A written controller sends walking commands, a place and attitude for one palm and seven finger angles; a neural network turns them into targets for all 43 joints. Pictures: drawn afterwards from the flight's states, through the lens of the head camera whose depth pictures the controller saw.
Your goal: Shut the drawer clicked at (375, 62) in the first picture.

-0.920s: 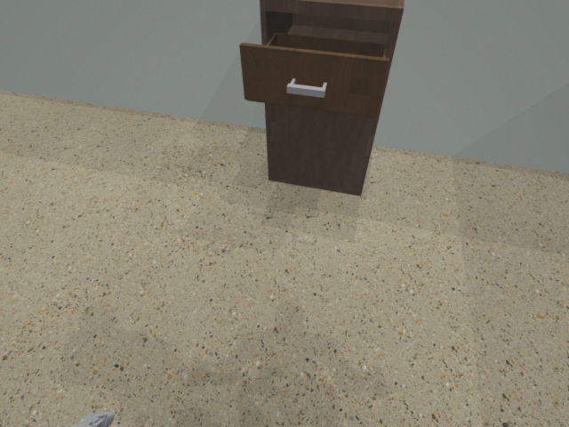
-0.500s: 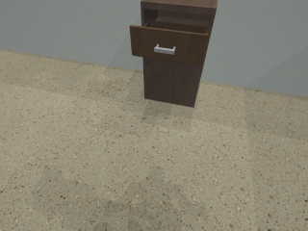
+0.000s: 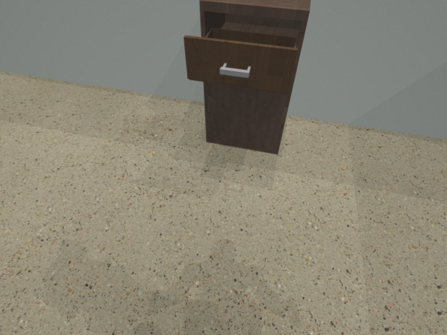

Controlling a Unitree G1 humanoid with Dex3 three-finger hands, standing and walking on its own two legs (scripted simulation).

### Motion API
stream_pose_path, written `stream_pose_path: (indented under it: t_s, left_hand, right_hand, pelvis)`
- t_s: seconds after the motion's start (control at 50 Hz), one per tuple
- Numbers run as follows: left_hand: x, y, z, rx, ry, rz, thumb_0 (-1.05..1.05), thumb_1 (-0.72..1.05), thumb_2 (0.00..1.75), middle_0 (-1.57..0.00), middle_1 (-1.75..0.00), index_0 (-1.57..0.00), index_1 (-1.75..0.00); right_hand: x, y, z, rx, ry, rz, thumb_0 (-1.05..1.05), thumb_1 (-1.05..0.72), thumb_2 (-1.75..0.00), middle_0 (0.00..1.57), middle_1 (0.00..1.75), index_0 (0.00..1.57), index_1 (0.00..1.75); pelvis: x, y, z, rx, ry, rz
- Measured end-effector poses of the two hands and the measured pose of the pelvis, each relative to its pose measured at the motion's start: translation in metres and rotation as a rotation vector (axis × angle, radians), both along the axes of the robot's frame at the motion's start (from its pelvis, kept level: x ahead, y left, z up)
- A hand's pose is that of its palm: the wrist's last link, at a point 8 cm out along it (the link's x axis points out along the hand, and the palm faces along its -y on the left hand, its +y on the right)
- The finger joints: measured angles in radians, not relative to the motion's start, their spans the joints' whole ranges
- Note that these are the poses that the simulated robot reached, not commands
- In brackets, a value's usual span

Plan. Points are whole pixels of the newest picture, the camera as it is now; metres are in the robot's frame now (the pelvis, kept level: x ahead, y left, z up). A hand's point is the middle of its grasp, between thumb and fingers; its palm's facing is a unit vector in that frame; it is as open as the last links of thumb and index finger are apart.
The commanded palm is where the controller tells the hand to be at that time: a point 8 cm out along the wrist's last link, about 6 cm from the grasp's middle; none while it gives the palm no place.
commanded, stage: look at it before walking up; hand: left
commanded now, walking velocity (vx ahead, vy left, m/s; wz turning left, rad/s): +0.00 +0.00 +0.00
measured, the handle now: (235, 69) +1.06 +0.01 -0.05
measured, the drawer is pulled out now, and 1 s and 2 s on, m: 0.30 0.30 0.30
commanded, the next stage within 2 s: walk to a spot facing it in 0.52 s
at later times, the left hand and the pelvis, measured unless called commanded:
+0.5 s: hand out of the picture +0.07 +0.25 -0.16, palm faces -0.02 -0.95 -0.32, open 7.4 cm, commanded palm none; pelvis +0.01 +0.00 +0.00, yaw +0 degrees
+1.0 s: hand out of the picture +0.04 +0.20 -0.20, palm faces -0.04 -0.99 -0.14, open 7.4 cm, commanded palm none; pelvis +0.08 +0.03 -0.02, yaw -5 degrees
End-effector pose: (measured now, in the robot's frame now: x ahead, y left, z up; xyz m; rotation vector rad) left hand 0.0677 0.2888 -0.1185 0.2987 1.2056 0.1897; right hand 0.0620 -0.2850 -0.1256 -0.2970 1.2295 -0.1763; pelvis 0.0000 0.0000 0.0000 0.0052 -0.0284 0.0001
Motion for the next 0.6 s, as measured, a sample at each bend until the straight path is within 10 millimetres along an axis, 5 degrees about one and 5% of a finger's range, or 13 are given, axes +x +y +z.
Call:
stream_pose_path:
  t_s: [0.6]
  left_hand:
    - [-0.005, 0.003, -0.002, -0.005, 0.034, 0.010, 0.01, 0.90, 0.90, -0.21, -0.30, -0.21, -0.30]
  right_hand:
    - [0.010, 0.003, 0.003, -0.007, 0.006, 0.004, 0.01, -0.91, -0.90, 0.20, 0.30, 0.20, 0.30]
  pelvis:
    - [0.008, 0.003, 0.002, -0.002, 0.005, -0.003]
